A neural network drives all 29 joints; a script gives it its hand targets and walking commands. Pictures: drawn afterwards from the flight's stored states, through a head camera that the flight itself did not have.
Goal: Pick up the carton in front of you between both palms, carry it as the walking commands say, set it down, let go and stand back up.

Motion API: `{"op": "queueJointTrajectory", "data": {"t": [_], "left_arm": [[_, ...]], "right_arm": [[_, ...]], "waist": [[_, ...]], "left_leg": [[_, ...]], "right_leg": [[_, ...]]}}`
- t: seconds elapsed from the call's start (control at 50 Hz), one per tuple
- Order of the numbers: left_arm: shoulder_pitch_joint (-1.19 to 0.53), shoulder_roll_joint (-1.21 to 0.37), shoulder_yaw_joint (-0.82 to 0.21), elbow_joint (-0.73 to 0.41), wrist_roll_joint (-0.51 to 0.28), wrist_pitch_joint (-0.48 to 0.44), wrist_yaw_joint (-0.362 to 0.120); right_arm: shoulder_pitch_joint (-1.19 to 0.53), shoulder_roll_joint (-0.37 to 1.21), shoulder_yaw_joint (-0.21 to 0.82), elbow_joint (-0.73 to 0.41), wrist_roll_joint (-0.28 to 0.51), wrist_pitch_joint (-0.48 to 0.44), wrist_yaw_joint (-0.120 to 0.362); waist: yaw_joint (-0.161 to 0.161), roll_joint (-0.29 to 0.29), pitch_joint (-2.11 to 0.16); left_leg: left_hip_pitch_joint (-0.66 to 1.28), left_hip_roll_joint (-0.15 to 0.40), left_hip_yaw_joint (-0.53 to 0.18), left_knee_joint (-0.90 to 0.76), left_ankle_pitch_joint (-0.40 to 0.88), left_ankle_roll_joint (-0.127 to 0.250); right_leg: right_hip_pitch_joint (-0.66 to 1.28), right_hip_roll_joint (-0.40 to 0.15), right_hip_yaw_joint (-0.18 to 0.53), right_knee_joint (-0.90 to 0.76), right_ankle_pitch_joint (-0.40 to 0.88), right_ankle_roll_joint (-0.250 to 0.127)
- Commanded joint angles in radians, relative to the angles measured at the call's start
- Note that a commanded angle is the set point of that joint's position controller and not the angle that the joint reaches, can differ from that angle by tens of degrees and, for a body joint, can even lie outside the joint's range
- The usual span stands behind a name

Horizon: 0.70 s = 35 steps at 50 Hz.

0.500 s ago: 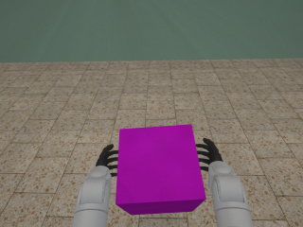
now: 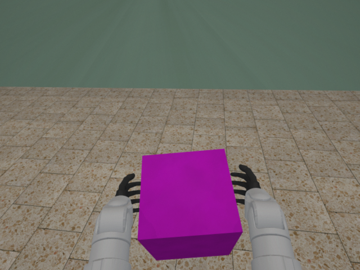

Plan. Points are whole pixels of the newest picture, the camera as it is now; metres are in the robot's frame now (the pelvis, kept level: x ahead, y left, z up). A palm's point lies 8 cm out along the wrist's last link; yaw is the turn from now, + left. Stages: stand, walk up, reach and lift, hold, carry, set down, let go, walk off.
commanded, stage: hold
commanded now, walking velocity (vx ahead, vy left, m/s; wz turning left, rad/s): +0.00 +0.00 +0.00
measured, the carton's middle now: (188, 208) +0.33 -0.01 -0.04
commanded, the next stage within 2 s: set down in 0.42 s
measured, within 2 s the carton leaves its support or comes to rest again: neither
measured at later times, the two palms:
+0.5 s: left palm (125, 197) +0.31 +0.14 +0.05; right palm (249, 188) +0.31 -0.15 +0.06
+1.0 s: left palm (140, 219) +0.35 +0.14 -0.10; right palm (238, 205) +0.37 -0.16 -0.09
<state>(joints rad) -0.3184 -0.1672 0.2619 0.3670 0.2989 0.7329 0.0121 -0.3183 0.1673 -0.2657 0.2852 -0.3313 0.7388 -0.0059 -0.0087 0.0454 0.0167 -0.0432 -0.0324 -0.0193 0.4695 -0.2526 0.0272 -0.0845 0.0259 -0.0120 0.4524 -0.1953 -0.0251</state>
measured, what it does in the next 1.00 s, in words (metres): stands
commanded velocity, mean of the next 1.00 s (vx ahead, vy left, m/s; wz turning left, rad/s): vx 0.00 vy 0.00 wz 0.00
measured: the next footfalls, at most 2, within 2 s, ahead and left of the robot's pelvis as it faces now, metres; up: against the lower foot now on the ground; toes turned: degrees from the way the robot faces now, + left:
none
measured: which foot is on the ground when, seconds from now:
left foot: down 0.00-1.00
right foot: down 0.00-1.00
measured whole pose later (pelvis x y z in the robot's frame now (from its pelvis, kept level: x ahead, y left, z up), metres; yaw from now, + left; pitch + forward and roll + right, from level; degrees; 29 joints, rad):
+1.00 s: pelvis -0.02 +0.00 -0.04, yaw -1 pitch +15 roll +1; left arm -0.62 -0.23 0.52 0.55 0.39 0.28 0.07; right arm -0.71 0.13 -0.49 0.60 -0.39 0.24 0.01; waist 0.00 0.02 0.14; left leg -0.76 -0.06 -0.01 0.83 -0.32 0.02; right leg -0.81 0.04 0.05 0.83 -0.27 -0.02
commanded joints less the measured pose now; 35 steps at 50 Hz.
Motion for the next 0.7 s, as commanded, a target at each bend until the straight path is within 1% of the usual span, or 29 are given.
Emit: {"op": "queueJointTrajectory", "data": {"t": [0.0,0.04,0.06,0.08,0.14,0.18,0.2,0.22,0.24,0.26,0.28,0.32,0.34,0.36,0.4,0.42,0.44,0.46,0.48,0.5,0.52,0.54,0.56,0.58,0.6,0.62,0.64,0.66,0.68], "left_arm": [[-0.572,-0.944,-0.521,-0.114,-0.29,-0.067,-0.268],[-0.535,-0.943,-0.475,-0.089,-0.27,-0.061,-0.268],[-0.604,-0.984,-0.537,-0.094,-0.297,-0.069,-0.271],[-0.608,-0.946,-0.541,-0.13,-0.301,-0.072,-0.267],[-0.537,-0.957,-0.494,-0.085,-0.26,-0.057,-0.244],[-0.56,-0.943,-0.475,-0.126,-0.288,-0.067,-0.244],[-0.547,-0.948,-0.526,-0.116,-0.286,-0.069,-0.245],[-0.568,-0.953,-0.555,-0.141,-0.288,-0.073,-0.247],[-0.568,-0.935,-0.5,-0.143,-0.266,-0.068,-0.239],[-0.486,-0.946,-0.534,-0.104,-0.295,-0.061,-0.241],[-0.492,-0.915,-0.48,-0.075,-0.26,-0.062,-0.236],[-0.466,-0.988,-0.505,-0.096,-0.27,-0.062,-0.235],[-0.512,-0.943,-0.537,-0.197,-0.3,-0.072,-0.236],[-0.467,-0.909,-0.5,-0.142,-0.237,-0.05,-0.234],[-0.549,-0.955,-0.541,-0.144,-0.293,-0.06,-0.237],[-0.492,-0.924,-0.541,-0.147,-0.269,-0.057,-0.237],[-0.517,-0.928,-0.476,-0.062,-0.247,-0.053,-0.231],[-0.537,-0.975,-0.552,-0.142,-0.293,-0.07,-0.227],[-0.581,-0.926,-0.513,-0.143,-0.278,-0.069,-0.226],[-0.512,-0.986,-0.507,-0.082,-0.279,-0.07,-0.225],[-0.55,-0.974,-0.531,-0.104,-0.295,-0.076,-0.219],[-0.588,-0.978,-0.46,-0.041,-0.227,-0.069,-0.216],[-0.601,-0.995,-0.482,-0.048,-0.259,-0.084,-0.209],[-0.645,-0.932,-0.395,0.038,-0.191,-0.083,-0.212],[-0.656,-0.9,-0.382,0.022,-0.202,-0.105,-0.219],[-0.672,-0.981,-0.383,0.07,-0.193,-0.12,-0.216],[-0.646,-0.921,-0.288,0.119,-0.14,-0.133,-0.207],[-0.635,-0.927,-0.217,0.175,-0.1,-0.15,-0.204],[-0.634,-0.898,-0.206,0.159,-0.079,-0.171,-0.199]], "right_arm": [[-0.429,0.965,0.518,0.034,0.279,-0.032,0.27],[-0.485,0.933,0.499,0.028,0.255,-0.022,0.28],[-0.425,0.999,0.545,0.041,0.272,-0.029,0.271],[-0.439,1.014,0.534,0.039,0.293,-0.023,0.272],[-0.466,0.947,0.521,0.044,0.296,-0.028,0.268],[-0.387,0.925,0.478,0.061,0.269,-0.017,0.267],[-0.408,0.964,0.489,0.04,0.279,-0.034,0.261],[-0.433,1.002,0.544,-0.024,0.279,-0.046,0.252],[-0.402,0.966,0.515,0.045,0.271,-0.028,0.255],[-0.378,0.943,0.54,0.002,0.301,-0.038,0.248],[-0.418,0.899,0.473,0.04,0.281,-0.033,0.254],[-0.419,0.935,0.514,0.021,0.274,-0.033,0.253],[-0.319,0.935,0.503,0.024,0.27,-0.026,0.251],[-0.407,0.934,0.523,-0.054,0.291,-0.034,0.253],[-0.357,0.923,0.503,0.028,0.266,-0.03,0.238],[-0.365,0.916,0.505,0.011,0.27,-0.031,0.244],[-0.52,0.9,0.504,-0.058,0.263,-0.045,0.25],[-0.438,0.9,0.512,-0.01,0.293,-0.043,0.254],[-0.447,0.918,0.51,0.002,0.28,-0.048,0.249],[-0.507,0.903,0.543,-0.053,0.302,-0.063,0.243],[-0.457,0.91,0.507,0.029,0.276,-0.056,0.25],[-0.527,0.893,0.478,0.04,0.256,-0.068,0.256],[-0.562,0.92,0.471,0.038,0.252,-0.078,0.255],[-0.568,0.849,0.332,0.186,0.185,-0.077,0.247],[-0.565,0.87,0.339,0.176,0.186,-0.098,0.245],[-0.57,0.904,0.322,0.207,0.165,-0.115,0.25],[-0.597,0.876,0.285,0.277,0.155,-0.127,0.25],[-0.631,0.85,0.28,0.208,0.12,-0.158,0.254],[-0.588,0.835,0.247,0.273,0.098,-0.168,0.257]], "waist": [[-0.025,-0.029,-0.162],[0.004,-0.051,-0.167],[-0.042,-0.084,-0.22],[0.01,-0.091,-0.176],[0.03,0.002,-0.187],[0.002,0.003,-0.183],[-0.019,-0.076,-0.223],[-0.043,-0.046,-0.247],[0.01,-0.034,-0.222],[-0.018,-0.074,-0.225],[0.029,-0.009,-0.178],[0.031,-0.07,-0.212],[-0.005,-0.037,-0.218],[0.032,-0.032,-0.202],[-0.024,-0.028,-0.209],[0.009,-0.042,-0.181],[0.009,-0.1,-0.17],[-0.006,0.017,-0.208],[0.0,-0.033,-0.26],[0.024,-0.011,-0.3],[-0.01,-0.064,-0.265],[0.028,0.031,-0.181],[-0.002,-0.041,-0.226],[-0.021,-0.022,-0.118],[-0.001,0.0,-0.152],[-0.033,-0.019,-0.158],[0.035,-0.012,-0.128],[-0.007,-0.019,-0.12],[0.001,-0.019,-0.111]], "left_leg": [[-0.204,-0.022,-0.068,-0.117,-0.031,0.003],[-0.193,-0.02,-0.082,-0.123,-0.002,0.012],[-0.107,-0.021,-0.088,-0.111,0.035,0.007],[-0.148,-0.016,-0.074,-0.133,-0.016,0.014],[-0.16,-0.014,-0.081,-0.147,0.028,0.011],[-0.22,-0.011,-0.085,-0.147,0.027,0.008],[-0.125,-0.003,-0.105,-0.141,0.057,0.016],[-0.085,-0.014,-0.096,-0.126,0.14,0.013],[-0.117,-0.026,-0.082,-0.128,0.114,0.002],[-0.062,-0.011,-0.097,-0.113,0.136,0.002],[-0.103,-0.015,-0.097,-0.138,0.157,-0.001],[-0.086,-0.011,-0.104,-0.126,0.223,-0.001],[-0.092,-0.009,-0.107,-0.111,0.245,0.002],[-0.084,-0.028,-0.069,-0.138,0.234,0.0],[-0.122,-0.023,-0.094,-0.101,0.189,-0.01],[-0.11,-0.026,-0.08,-0.132,0.153,-0.005],[-0.087,-0.017,-0.092,-0.138,0.153,-0.001],[-0.089,-0.017,-0.096,-0.12,0.198,-0.01],[-0.06,-0.023,-0.081,-0.109,0.209,-0.004],[-0.075,-0.026,-0.093,-0.099,0.202,-0.007],[-0.057,-0.011,-0.108,-0.11,0.214,-0.004],[-0.116,-0.031,-0.074,-0.094,0.125,-0.022],[-0.113,-0.001,-0.118,-0.1,0.079,-0.006],[-0.162,-0.022,-0.079,-0.091,0.111,-0.015],[-0.153,-0.017,-0.09,-0.076,0.034,-0.005],[-0.146,-0.016,-0.095,-0.077,0.069,-0.014],[-0.221,-0.018,-0.093,-0.046,0.101,-0.008],[-0.237,-0.036,-0.084,-0.043,0.044,-0.006],[-0.26,-0.036,-0.069,-0.023,0.046,-0.015]], "right_leg": [[0.183,0.019,0.125,-0.086,-0.033,0.006],[0.154,0.004,0.131,-0.086,-0.009,0.009],[0.159,-0.001,0.138,-0.09,0.052,0.014],[0.164,0.018,0.119,-0.063,0.035,0.017],[0.181,-0.003,0.129,-0.078,0.06,0.009],[0.223,0.008,0.134,-0.068,0.105,0.0],[0.187,0.015,0.122,-0.065,0.089,0.01],[0.168,0.014,0.136,-0.052,0.199,0.016],[0.211,-0.002,0.138,-0.064,0.161,0.017],[0.19,0.008,0.133,-0.067,0.151,0.014],[0.174,0.012,0.116,-0.067,0.168,0.013],[0.204,0.02,0.125,-0.078,0.234,0.014],[0.213,0.019,0.124,-0.065,0.263,0.008],[0.18,0.033,0.111,-0.066,0.279,0.019],[0.252,0.004,0.149,-0.074,0.219,-0.006],[0.188,0.009,0.146,-0.088,0.202,0.004],[0.166,0.036,0.109,-0.056,0.191,0.019],[0.164,0.022,0.134,-0.065,0.209,-0.004],[0.191,0.024,0.125,-0.062,0.235,0.005],[0.244,0.026,0.13,-0.032,0.242,0.005],[0.172,0.037,0.114,-0.036,0.236,0.0],[0.133,0.027,0.123,-0.035,0.133,-0.014],[0.154,0.029,0.122,-0.001,0.11,-0.009],[0.079,0.055,0.096,-0.024,0.112,-0.011],[0.115,0.034,0.127,0.004,0.079,-0.01],[0.046,0.032,0.105,-0.01,0.096,-0.013],[0.074,0.032,0.099,0.02,0.112,-0.011],[0.03,0.028,0.126,0.02,0.085,-0.008],[-0.001,0.045,0.096,0.043,0.097,-0.005]]}}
